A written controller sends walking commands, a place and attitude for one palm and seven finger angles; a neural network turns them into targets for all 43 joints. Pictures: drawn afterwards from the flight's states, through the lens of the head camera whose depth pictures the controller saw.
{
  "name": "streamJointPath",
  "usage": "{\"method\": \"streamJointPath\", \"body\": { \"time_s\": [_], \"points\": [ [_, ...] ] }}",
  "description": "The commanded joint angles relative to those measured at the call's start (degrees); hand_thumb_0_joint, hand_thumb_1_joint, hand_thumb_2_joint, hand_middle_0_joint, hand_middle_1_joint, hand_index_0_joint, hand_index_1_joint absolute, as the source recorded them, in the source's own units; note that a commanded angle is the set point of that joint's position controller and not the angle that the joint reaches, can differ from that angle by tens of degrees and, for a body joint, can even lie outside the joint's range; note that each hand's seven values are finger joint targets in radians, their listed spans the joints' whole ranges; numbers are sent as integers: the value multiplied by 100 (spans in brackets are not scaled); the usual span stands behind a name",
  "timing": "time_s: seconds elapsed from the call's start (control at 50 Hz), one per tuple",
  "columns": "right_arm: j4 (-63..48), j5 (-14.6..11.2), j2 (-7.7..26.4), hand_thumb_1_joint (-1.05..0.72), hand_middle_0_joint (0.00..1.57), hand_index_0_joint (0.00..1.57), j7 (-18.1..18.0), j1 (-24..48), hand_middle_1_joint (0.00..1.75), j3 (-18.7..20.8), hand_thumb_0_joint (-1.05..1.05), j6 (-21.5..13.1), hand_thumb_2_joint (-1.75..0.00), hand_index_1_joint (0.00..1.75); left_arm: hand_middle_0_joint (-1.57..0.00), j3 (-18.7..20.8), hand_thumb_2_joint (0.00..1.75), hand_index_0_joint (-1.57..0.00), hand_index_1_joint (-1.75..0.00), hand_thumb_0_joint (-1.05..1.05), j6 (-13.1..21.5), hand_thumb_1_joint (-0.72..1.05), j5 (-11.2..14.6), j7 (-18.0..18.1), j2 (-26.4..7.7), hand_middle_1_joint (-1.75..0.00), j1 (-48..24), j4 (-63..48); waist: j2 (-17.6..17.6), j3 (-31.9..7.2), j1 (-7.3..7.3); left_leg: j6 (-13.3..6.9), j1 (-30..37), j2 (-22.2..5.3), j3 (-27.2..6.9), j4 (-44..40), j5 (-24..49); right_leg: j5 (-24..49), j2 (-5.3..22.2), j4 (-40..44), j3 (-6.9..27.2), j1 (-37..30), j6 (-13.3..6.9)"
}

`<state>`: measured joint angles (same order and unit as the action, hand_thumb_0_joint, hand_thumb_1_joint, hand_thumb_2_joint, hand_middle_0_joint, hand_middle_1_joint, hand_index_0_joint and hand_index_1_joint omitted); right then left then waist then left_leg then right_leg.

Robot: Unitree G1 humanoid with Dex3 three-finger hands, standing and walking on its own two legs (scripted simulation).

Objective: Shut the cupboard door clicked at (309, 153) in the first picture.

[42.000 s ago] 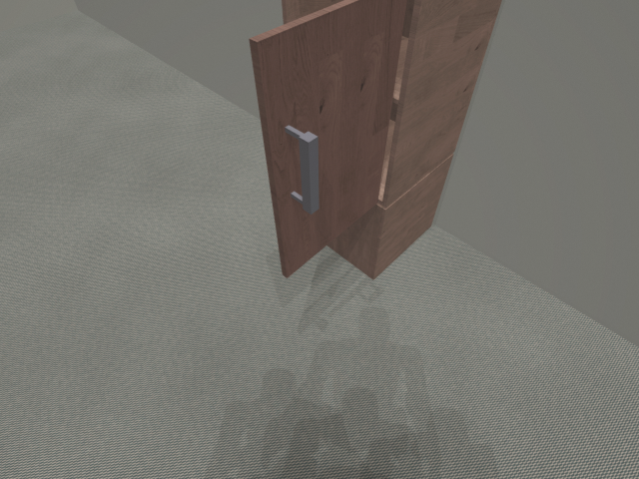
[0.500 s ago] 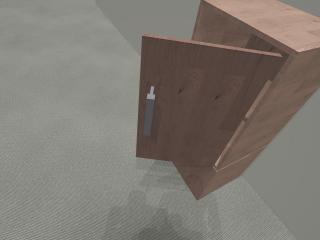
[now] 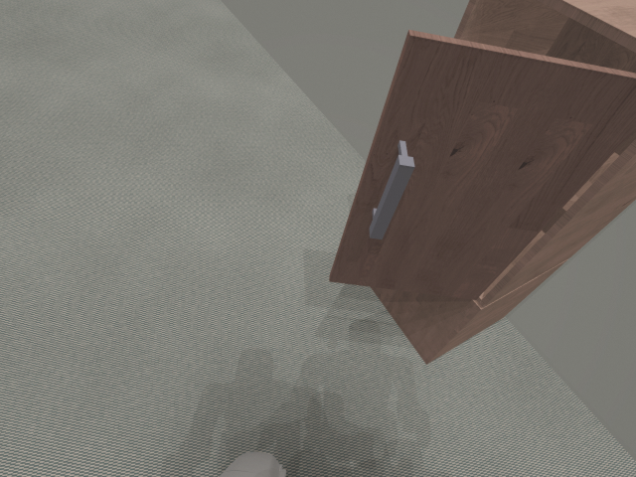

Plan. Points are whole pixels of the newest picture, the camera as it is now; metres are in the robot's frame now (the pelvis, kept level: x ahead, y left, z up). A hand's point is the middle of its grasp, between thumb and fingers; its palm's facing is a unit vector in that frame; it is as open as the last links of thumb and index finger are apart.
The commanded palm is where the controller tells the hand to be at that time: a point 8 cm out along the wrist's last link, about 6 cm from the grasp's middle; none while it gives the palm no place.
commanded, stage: come to a stop and stand still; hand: left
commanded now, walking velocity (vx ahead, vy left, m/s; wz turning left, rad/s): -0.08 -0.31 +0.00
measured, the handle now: (388, 192) +0.56 -0.09 +0.02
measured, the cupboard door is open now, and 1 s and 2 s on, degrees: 57 57 57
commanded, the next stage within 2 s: look again from close up in 0.68 s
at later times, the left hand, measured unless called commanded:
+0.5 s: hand out of the picture -0.01 +0.25 -0.16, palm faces -0.04 -1.00 -0.08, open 7.4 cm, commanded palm none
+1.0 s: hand out of the picture -0.03 +0.28 -0.16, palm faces +0.06 -0.99 -0.15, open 7.3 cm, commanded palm none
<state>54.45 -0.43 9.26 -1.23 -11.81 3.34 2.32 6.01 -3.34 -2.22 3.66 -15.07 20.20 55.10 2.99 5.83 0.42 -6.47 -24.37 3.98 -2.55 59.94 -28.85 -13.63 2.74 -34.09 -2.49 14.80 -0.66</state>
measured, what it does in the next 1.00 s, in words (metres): steps to the left: left foot, then right foot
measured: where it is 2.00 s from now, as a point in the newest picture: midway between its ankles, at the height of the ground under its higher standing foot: outside the picture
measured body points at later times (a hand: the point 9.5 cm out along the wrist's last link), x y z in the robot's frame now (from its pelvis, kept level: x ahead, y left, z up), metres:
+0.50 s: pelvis -0.04 +0.08 +0.04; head -0.02 +0.15 +0.48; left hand -0.01 +0.30 -0.15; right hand -0.12 -0.14 -0.08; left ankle +0.02 +0.08 -0.71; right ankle -0.09 -0.13 -0.57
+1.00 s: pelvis -0.05 +0.11 +0.02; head -0.06 +0.13 +0.47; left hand -0.03 +0.33 -0.15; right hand -0.08 -0.09 -0.13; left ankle -0.04 +0.20 -0.71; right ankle -0.06 -0.01 -0.71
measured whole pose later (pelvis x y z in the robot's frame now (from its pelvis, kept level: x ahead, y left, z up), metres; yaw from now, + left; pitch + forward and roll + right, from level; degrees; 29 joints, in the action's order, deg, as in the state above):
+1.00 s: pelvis -0.05 +0.11 +0.02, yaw -1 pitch -2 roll +0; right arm 62.7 1.1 5.2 -1.9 -20.4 -0.1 -0.2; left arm 2.1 -1.4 -0.9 2.1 -8.7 16.0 59.9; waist 2.4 0.8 0.3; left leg -2.5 -13.9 2.0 0.7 31.7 -15.7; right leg -19.0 1.0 -32.4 -2.3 12.5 -1.3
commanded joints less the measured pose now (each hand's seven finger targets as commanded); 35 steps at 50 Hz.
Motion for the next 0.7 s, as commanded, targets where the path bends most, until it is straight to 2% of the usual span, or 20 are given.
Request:
{"method": "streamJointPath", "body": {
  "time_s": [0.0, 0.02, 0.04, 0.06, 0.08, 0.1, 0.12, 0.16, 0.18, 0.22, 0.28, 0.32, 0.42, 0.52, 0.56, 0.58, 0.62, 0.64, 0.66, 0.68],
  "points": [
    [381, 204, 785, -90, 20, 20, -182, -2037, 30, 12, 0, -134, -90, 30, -20, -330, 90, -20, -30, 0, 33, 90, -55, -62, 343, -30, -364, -626, -1749, -292, -627, 1821, 2101, -1251, -1358, -3420, 3394, -1969, -553, -3557, 658, 2557, -59],
    [166, 195, 1323, -90, 20, 20, -313, -1819, 30, 38, 0, -202, -90, 30, -20, -362, 90, -20, -30, 0, -68, 90, -8, -79, 333, -30, 392, -629, -2722, -675, -334, 1902, 1563, -2463, -3581, -3789, 4289, -2101, -835, -4907, 1194, 2659, 82],
    [-122, 210, 1738, -90, 20, 20, -298, -1241, 30, 51, 0, -173, -90, 30, -20, -223, 90, -20, -30, 0, -113, 90, 1, -184, -92, -30, 552, -797, -1994, -830, -30, 592, 761, -2813, -3921, -4188, 2381, -1659, -496, -5365, 1622, 2489, 67],
    [-130, 190, 1501, -90, 20, 20, -302, -782, 30, 13, 0, -151, -90, 30, -20, -183, 90, -20, -30, 0, -160, 90, -4, -146, -235, -30, -150, -687, -1898, -209, -88, 803, -89, -2438, -3987, -4819, 805, -1043, -541, -5385, 1791, 2443, 150],
    [-231, 181, 1375, -90, 20, 20, -309, -330, 30, -29, 0, -146, -90, 30, -20, -124, 90, -20, -30, 0, -167, 90, -43, -189, -455, -30, -352, -670, -1472, 412, 74, 849, -565, -2273, -4076, -4939, -15, -659, -498, -5549, 1684, 2557, 153],
    [-263, 205, 1237, -90, 20, 20, -319, -191, 30, -69, 0, -192, -90, 30, -20, -88, 90, -20, -30, 0, -137, 90, -50, -247, -491, -30, -376, -632, -784, 788, 161, 828, -674, -2129, -3782, -4866, 110, -249, -419, -5409, 1660, 2623, 129],
    [-184, 199, 1197, -90, 20, 20, -315, -287, 30, -65, 0, -248, -90, 30, -20, -109, 90, -20, -30, 0, -126, 90, -31, -283, -451, -30, -250, -476, -382, 597, 222, 847, -350, -1977, -3308, -4717, 618, 77, -445, -5188, 1559, 2511, 131],
    [32, 140, 1147, -90, 20, 20, -337, -520, 30, -13, 0, -293, -90, 30, -20, -177, 90, -20, -30, 0, -177, 90, 13, -328, -288, -30, 84, -218, -556, -75, 195, 934, 638, -1693, -2381, -4602, 852, 462, -587, -5021, 1422, 2439, 177],
    [142, 109, 1078, -90, 20, 20, -352, -644, 30, -32, 0, -309, -90, 30, -20, -204, 90, -20, -30, 0, -176, 90, 21, -345, -253, -30, 136, -141, -879, -195, 167, 1058, 916, -1548, -2109, -4602, 1010, 554, -649, -4978, 1356, 2475, 177],
    [306, 100, 902, -90, 20, 20, -364, -977, 30, -16, 0, -311, -90, 30, -20, -200, 90, -20, -30, 0, -182, 90, 34, -360, -209, -30, 185, -90, -1100, -375, 45, 1147, 1345, -1436, -1712, -4654, 899, 594, -753, -4795, 1311, 2512, 167],
    [516, 112, 734, -90, 20, 20, -360, -1569, 30, -5, 0, -330, -90, 30, -20, -218, 90, -20, -30, 0, -128, 90, 29, -372, -115, -30, -82, -125, -790, -332, -221, 1135, 1749, -1429, -1648, -4769, 877, 526, -762, -4508, 1097, 2670, 191],
    [573, 148, 708, -90, 20, 20, -346, -1777, 30, -3, 0, -330, -90, 30, -20, -204, 90, -20, -30, 0, -124, 90, 22, -373, -14, -30, -133, -142, -891, -285, -268, 1135, 1782, -1456, -1648, -4895, 771, 445, -750, -4386, 1000, 2682, 213],
    [578, 174, 617, -90, 20, 20, -317, -1812, 30, -42, 0, -355, -90, 30, -20, -158, 90, -20, -30, 0, -116, 90, 47, -350, -9, -30, 224, -35, -1304, -330, -179, 1451, 1587, -1386, -1647, -5226, 350, 437, -695, -3995, 879, 2369, 196],
    [584, 211, 588, -90, 20, 20, -280, -1780, 30, -42, 0, -341, -90, 30, -20, -131, 90, -20, -30, 0, -46, 90, 87, -341, -65, -30, 403, 11, -1353, -272, -171, 1398, 1514, -1316, -1640, -5541, 70, -10, -599, -3060, 540, 1893, 133],
    [572, 224, 594, -90, 20, 20, -263, -1671, 30, -29, 0, -299, -90, 30, -20, -132, 90, -20, -30, 0, -20, 90, 113, -329, -69, -30, 537, 47, -1330, -219, -135, 1429, 1407, -1198, -1481, -5719, 136, -424, -587, -2187, 239, 1374, 97],
    [568, 227, 579, -90, 20, 20, -259, -1595, 30, -32, 0, -273, -90, 30, -20, -137, 90, -20, -30, 0, 1, 90, 126, -324, -111, -30, 637, 87, -1441, -205, -105, 1544, 1396, -1059, -1375, -5828, 363, -702, -610, -1508, 44, 972, 78],
    [481, 216, 662, -90, 20, 20, -248, -1171, 30, -18, 0, -170, -90, 30, -20, -130, 90, -20, -30, 0, -1, 90, 201, -297, -32, -30, 1169, 227, -1499, -159, 91, 1715, 1142, -946, -999, -5923, 685, -1457, -767, 73, -494, -133, -15],
    [479, 207, 672, -90, 20, 20, -233, -1026, 30, -6, 0, -128, -90, 30, -20, -120, 90, -20, -30, 0, 9, 90, 256, -265, 17, -30, 1524, 368, -1413, -60, 213, 1810, 941, -844, -871, -5876, 921, -1465, -879, 959, -656, -709, -71],
    [489, 166, 707, -90, 20, 20, -210, -907, 30, 22, 0, -83, -90, 30, -20, -107, 90, -20, -30, 0, 30, 90, 293, -230, 77, -30, 1898, 557, -1058, -5, 361, 1961, 547, -697, -626, -5639, 872, -945, -916, 1752, -719, -1457, -128],
    [589, 89, 584, -90, 20, 20, -162, -1012, 30, 21, 0, -51, -90, 30, -20, -127, 90, -20, -30, 0, 79, 90, 276, -148, 27, -30, 1932, 637, -359, 7, 355, 1950, -85, -311, -317, -4836, 599, -339, -506, 2216, -226, -2108, -324]
  ]
}}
